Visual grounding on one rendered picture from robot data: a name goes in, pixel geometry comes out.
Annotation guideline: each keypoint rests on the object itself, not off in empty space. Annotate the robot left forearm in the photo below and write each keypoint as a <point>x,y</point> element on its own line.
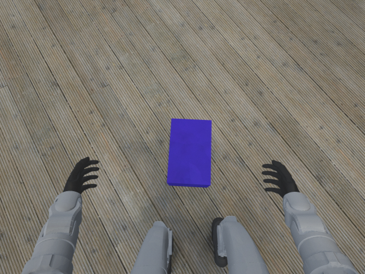
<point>56,243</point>

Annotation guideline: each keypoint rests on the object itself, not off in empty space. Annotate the robot right shin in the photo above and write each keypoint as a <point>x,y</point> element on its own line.
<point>228,218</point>

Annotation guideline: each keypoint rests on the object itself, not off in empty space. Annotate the robot right hand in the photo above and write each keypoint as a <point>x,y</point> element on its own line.
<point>285,181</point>

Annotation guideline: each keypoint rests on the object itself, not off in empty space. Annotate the robot right forearm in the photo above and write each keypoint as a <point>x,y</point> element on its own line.
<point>314,242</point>

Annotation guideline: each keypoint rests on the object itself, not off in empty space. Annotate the carton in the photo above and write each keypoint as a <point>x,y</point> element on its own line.
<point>189,162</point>

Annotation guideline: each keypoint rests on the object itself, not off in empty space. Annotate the right robot thigh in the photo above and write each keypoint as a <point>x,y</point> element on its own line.
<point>243,255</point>

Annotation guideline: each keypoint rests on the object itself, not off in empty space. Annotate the robot left hand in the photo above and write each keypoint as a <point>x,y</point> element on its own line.
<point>77,178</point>

